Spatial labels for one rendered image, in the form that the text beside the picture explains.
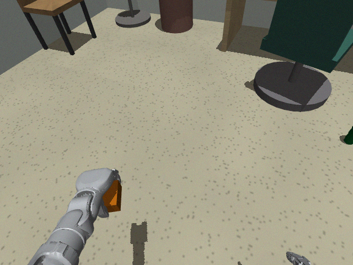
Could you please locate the left robot arm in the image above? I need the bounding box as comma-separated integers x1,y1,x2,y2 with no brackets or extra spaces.
28,188,103,265

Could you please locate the desk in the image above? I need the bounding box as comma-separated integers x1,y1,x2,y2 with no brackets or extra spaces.
221,0,277,52

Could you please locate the left robot hand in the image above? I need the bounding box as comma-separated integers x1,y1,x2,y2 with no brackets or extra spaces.
76,168,121,218

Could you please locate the right robot hand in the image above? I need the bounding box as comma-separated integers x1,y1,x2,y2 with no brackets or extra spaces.
286,252,311,265

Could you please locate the office chair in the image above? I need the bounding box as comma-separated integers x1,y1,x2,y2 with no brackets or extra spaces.
253,0,353,112

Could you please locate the chair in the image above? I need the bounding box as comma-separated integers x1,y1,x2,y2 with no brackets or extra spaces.
17,0,97,55

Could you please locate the coat stand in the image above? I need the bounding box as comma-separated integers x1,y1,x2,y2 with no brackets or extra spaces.
115,0,151,28

